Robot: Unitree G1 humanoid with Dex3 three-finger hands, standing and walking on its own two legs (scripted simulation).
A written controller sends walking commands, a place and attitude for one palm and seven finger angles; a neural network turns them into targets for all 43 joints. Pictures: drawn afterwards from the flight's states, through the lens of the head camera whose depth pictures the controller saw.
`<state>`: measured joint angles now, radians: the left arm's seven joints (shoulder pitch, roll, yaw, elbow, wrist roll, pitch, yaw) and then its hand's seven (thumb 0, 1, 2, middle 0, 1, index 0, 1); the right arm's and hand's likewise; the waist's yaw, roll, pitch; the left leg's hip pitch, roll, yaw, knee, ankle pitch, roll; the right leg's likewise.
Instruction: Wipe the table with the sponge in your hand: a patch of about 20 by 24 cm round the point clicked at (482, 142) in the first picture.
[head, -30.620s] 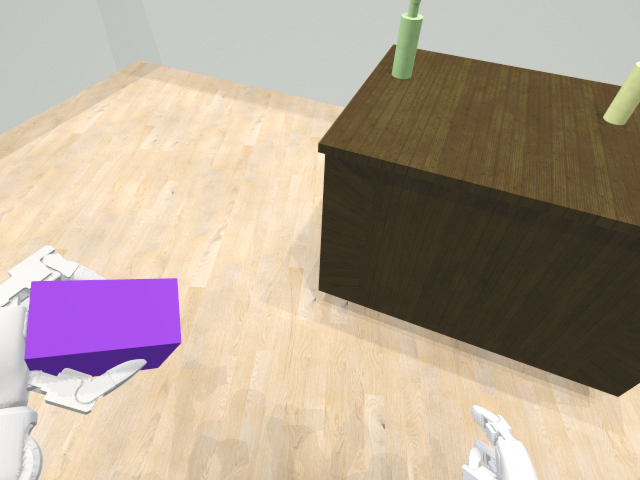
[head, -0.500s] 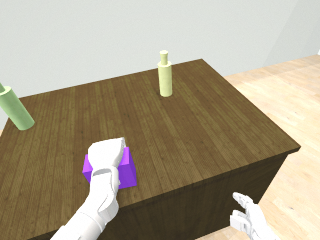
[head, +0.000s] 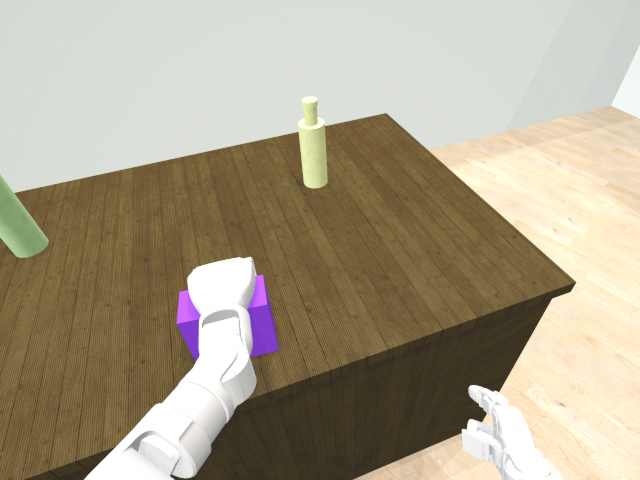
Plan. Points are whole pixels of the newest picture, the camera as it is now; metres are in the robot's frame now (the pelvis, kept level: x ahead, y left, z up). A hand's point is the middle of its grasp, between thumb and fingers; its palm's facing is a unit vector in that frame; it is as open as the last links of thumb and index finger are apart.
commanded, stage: wipe forward along the third lane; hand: left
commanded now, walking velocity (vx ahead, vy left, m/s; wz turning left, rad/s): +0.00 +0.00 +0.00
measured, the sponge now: (233, 329) +0.33 +0.18 -0.01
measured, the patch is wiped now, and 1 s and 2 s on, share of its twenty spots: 0.75 0.80 0.95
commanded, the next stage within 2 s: wipe back along the third lane in 1.34 s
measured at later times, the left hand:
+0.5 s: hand (237, 281) +0.39 +0.18 +0.03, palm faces -0.08 -0.02 -1.00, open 9.7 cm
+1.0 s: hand (226, 257) +0.44 +0.22 +0.03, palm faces -0.11 -0.01 -0.99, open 9.7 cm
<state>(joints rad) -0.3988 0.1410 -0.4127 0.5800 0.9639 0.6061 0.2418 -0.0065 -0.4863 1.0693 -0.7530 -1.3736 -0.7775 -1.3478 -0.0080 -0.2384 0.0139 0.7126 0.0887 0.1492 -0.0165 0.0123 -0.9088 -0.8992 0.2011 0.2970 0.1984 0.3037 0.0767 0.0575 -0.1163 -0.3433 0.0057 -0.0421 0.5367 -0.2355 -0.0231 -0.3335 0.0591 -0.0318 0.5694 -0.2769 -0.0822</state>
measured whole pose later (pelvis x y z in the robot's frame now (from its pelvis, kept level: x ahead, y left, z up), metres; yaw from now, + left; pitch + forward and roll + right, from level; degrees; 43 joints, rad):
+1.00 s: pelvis +0.01 +0.00 -0.01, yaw -1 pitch +11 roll +0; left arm -0.78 0.28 -0.16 1.07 0.97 0.43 0.29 0.01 -0.50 1.07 -0.76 -1.37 -0.78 -1.35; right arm 0.17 -0.26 0.00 0.75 0.07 0.12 -0.05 0.01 -0.91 -0.90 0.20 0.30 0.20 0.30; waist -0.05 0.06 -0.14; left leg -0.54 0.03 -0.04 0.59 -0.25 -0.01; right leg -0.51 0.08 -0.02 0.58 -0.26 -0.08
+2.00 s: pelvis +0.04 +0.05 +0.00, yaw -2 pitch +12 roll -2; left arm -0.77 0.14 -0.29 1.05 0.94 0.55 0.38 -0.01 -0.46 1.07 -0.71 -1.43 -0.73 -1.42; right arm 0.16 -0.22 -0.02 0.77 0.05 0.15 0.04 0.01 -0.91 -0.90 0.20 0.30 0.20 0.30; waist 0.00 0.04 -0.19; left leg -0.49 -0.02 0.00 0.59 -0.30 0.04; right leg -0.44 0.04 0.01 0.52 -0.28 -0.01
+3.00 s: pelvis +0.02 +0.01 +0.00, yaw -1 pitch +2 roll +0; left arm -0.31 0.14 -0.44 0.51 0.97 0.63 0.28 0.01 -0.45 1.07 -0.70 -1.43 -0.72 -1.41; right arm 0.06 -0.25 0.00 0.69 0.09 0.22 0.04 0.01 -0.91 -0.90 0.20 0.30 0.20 0.30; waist 0.06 0.06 -0.15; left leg -0.31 0.00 -0.02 0.53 -0.26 -0.01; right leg -0.29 0.06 -0.01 0.53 -0.28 -0.06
